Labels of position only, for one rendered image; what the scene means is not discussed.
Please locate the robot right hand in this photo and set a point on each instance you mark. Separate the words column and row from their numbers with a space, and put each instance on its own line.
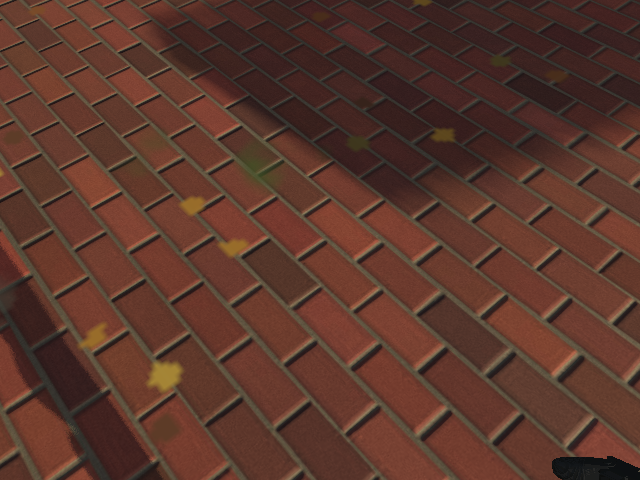
column 590, row 468

